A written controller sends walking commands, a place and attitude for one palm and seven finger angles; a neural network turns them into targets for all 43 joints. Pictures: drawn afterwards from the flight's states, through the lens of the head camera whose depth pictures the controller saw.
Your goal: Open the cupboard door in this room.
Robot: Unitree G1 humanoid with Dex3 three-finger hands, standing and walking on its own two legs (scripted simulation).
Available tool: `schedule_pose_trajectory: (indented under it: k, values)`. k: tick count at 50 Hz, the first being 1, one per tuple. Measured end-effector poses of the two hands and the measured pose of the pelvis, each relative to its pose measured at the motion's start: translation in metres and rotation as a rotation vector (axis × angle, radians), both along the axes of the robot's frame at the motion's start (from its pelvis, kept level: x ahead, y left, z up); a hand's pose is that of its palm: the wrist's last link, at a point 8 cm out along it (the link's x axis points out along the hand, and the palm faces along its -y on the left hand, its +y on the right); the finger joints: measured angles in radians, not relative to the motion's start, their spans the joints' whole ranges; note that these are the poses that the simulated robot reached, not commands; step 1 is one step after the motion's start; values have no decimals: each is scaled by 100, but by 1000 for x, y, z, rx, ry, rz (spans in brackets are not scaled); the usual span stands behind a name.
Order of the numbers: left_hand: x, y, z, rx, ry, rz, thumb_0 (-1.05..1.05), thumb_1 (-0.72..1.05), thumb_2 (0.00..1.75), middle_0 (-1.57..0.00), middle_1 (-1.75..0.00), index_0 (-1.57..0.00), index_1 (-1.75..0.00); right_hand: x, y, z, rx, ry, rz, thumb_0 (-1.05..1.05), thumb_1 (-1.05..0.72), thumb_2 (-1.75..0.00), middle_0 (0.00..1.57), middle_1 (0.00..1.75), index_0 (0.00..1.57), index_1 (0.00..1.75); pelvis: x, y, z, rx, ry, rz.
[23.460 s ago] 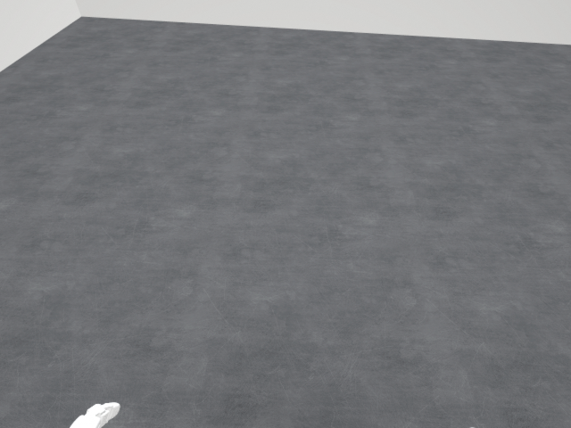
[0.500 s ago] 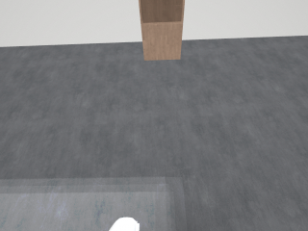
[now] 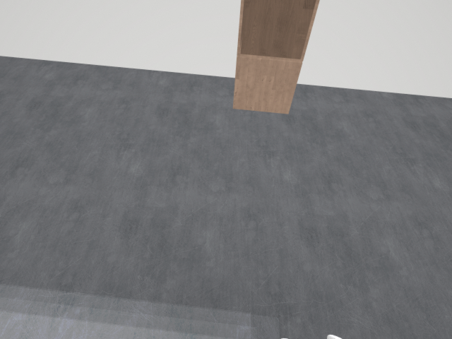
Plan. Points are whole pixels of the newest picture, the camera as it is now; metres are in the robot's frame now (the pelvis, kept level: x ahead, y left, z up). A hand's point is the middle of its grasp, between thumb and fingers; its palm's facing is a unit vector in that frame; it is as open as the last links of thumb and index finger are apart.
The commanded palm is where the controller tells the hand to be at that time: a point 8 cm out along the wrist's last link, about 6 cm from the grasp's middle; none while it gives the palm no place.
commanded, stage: turn or walk to find it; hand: left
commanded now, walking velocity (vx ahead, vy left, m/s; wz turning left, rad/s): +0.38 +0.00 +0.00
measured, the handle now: out of the picture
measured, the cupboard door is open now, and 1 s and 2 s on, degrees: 0 0 0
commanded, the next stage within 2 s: stand and wait in 0.76 s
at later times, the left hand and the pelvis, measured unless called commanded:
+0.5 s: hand (196, 252) +0.32 +0.10 -0.16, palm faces -0.03 -0.98 -0.21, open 7.4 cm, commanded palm none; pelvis +0.21 -0.08 -0.01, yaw +0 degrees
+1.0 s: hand (193, 270) +0.29 +0.10 -0.18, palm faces +0.18 -0.98 -0.10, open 7.4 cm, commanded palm none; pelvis +0.39 -0.03 -0.01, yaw +3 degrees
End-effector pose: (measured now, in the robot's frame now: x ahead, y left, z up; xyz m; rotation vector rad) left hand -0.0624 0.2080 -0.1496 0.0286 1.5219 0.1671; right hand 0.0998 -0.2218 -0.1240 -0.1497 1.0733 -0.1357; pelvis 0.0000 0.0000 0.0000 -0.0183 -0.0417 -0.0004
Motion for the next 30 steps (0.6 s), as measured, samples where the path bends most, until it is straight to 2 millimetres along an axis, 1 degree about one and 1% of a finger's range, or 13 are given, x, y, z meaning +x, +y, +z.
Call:
schedule_pose_trajectory:
  k: [2, 5, 7, 10, 12, 15, 18, 20, 21, 22, 24, 27, 30]
  values:
    - [41, 12, 4, 21, -65, -31, 1, 91, 89, -20, -30, -19, -30, -1, -9, 5, -28, 14, -26, -4, -96, -90, 20, 30, 21, 30, 14, 2, 5, 5, 1, -1]
    - [104, 25, 12, 55, -179, -51, 1, 91, 89, -19, -30, -19, -30, -11, -17, 6, -46, 92, -44, -4, -96, -90, 20, 30, 21, 30, 35, 3, 9, 15, 8, 4]
    - [144, 29, 17, 72, -248, -60, 1, 92, 89, -19, -30, -19, -30, -21, -20, 3, -43, 157, -59, -3, -95, -90, 20, 30, 20, 30, 51, 1, 11, 23, 12, 5]
    - [199, 28, 26, 88, -321, -83, 1, 92, 90, -19, -30, -19, -30, -35, -21, -2, -22, 253, -90, -2, -94, -90, 20, 30, 20, 30, 75, -5, 11, 34, 19, 3]
    - [232, 23, 30, 94, -350, -108, 0, 92, 90, -19, -29, -19, -30, -43, -21, -6, -1, 310, -113, -1, -93, -90, 19, 30, 20, 30, 91, -10, 11, 40, 23, -2]
    - [281, 8, 34, 98, -374, -157, 0, 92, 90, -19, -29, -19, -30, -48, -21, -12, 38, 386, -151, -1, -92, -90, 19, 30, 20, 30, 117, -21, 7, 48, 28, -12]
    - [328, -13, 32, 101, -390, -210, 1, 92, 90, -19, -30, -19, -30, -47, -24, -21, 79, 455, -186, 0, -92, -90, 20, 30, 20, 30, 146, -37, 1, 55, 34, -22]
    - [357, -30, 27, 104, -411, -232, 1, 91, 90, -19, -30, -19, -30, -41, -30, -29, 104, 501, -197, 0, -92, -90, 20, 30, 20, 30, 168, -51, -8, 58, 37, -23]
    - [369, -37, 24, 108, -428, -235, 1, 91, 90, -19, -30, -19, -30, -35, -35, -34, 115, 523, -195, 0, -91, -90, 20, 30, 20, 30, 178, -59, -13, 58, 36, -21]
    - [377, -44, 21, 109, -440, -232, 0, 91, 90, -19, -30, -19, -30, -27, -40, -38, 122, 540, -190, 0, -91, -90, 20, 30, 20, 30, 186, -65, -16, 52, 32, -22]
    - [381, -56, 20, 103, -434, -209, 0, 91, 89, -19, -30, -19, -30, -2, -52, -39, 120, 537, -172, 1, -91, -90, 20, 30, 20, 30, 198, -73, -14, 46, 21, -10]
    - [371, -67, 22, 97, -379, -141, 0, 92, 89, -20, -30, -20, -30, 54, -73, -35, 95, 464, -132, 1, -91, -90, 20, 30, 20, 30, 219, -81, -5, 42, 14, 2]
    - [364, -59, 29, 139, -334, -85, -2, 96, 89, -20, -30, -20, -30, 119, -90, -28, 64, 360, -83, 1, -91, -90, 19, 30, 20, 30, 239, -87, 3, 33, 19, 13]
